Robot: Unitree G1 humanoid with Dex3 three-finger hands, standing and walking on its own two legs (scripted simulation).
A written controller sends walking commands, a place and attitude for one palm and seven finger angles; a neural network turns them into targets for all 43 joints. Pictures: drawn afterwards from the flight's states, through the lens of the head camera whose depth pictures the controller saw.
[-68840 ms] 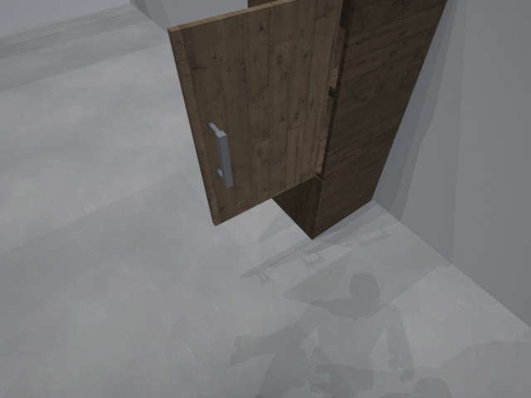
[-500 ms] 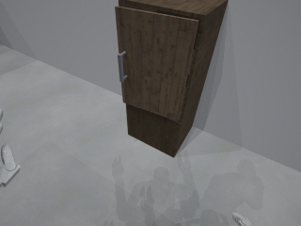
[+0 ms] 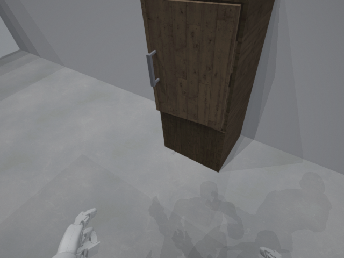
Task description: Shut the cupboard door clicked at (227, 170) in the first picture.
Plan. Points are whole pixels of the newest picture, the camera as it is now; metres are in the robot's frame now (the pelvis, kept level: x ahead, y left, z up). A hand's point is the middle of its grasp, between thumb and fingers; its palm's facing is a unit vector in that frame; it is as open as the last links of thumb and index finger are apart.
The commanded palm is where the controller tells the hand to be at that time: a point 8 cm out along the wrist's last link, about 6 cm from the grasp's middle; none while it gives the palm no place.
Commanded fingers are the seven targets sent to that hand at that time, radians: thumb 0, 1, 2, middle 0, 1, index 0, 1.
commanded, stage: let the arm hang, fingers relaxed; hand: left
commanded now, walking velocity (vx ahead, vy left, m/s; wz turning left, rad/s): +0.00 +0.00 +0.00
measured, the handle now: (153, 68) +0.95 +0.13 -0.03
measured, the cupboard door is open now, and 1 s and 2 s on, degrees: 6 6 6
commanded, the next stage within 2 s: look to check the result in 0.92 s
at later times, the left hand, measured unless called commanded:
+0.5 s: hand out of the picture +0.01 +0.22 -0.15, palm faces -0.01 -0.96 -0.27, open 7.4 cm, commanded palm none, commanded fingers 0.00 0.90 0.90 -0.20 -0.30 -0.20 -0.30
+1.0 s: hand out of the picture -0.01 +0.18 -0.16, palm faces -0.03 -0.99 -0.16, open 7.4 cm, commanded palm none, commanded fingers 0.00 0.90 0.90 -0.20 -0.30 -0.20 -0.30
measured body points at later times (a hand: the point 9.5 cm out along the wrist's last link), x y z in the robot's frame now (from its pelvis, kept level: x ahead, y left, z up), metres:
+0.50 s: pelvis +0.00 +0.01 +0.02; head -0.01 +0.00 +0.47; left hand +0.01 +0.27 -0.12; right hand +0.01 -0.23 -0.14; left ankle +0.04 +0.12 -0.72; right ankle -0.02 -0.09 -0.72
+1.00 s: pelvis +0.00 +0.02 +0.02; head +0.00 +0.02 +0.47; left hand +0.00 +0.24 -0.14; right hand -0.02 -0.21 -0.13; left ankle +0.04 +0.12 -0.72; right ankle -0.02 -0.09 -0.72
